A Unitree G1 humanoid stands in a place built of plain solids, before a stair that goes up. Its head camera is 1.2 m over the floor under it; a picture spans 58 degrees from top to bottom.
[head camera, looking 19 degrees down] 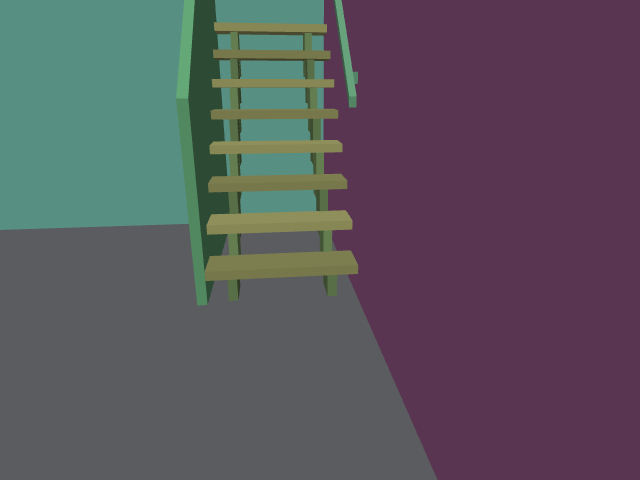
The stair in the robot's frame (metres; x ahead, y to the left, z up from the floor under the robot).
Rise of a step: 0.21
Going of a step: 0.21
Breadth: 0.90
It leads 7 degrees to the left of straight ahead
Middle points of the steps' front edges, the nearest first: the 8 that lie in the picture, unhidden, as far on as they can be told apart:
2.35 0.22 0.21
2.57 0.24 0.43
2.78 0.27 0.64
2.99 0.29 0.86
3.21 0.32 1.07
3.42 0.34 1.28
3.63 0.37 1.50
3.84 0.39 1.71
